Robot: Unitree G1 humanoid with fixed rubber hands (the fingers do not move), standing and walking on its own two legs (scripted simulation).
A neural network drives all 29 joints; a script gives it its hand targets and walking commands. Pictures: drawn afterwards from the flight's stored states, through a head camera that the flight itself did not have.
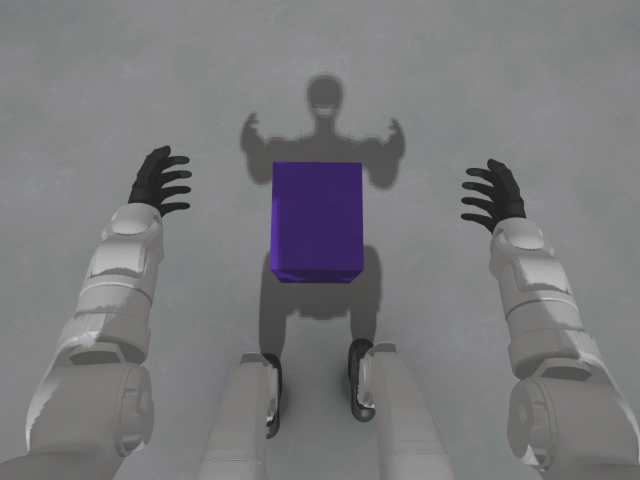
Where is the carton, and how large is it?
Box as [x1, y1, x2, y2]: [270, 162, 363, 282]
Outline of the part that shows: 273,162 270,269 281,282 350,282 363,269 361,163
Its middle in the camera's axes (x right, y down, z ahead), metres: -0.01 -0.03 +0.94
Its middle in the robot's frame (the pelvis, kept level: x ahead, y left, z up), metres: +0.50 -0.01 -0.54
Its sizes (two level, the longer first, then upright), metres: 0.230 0.189 0.298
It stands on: the floor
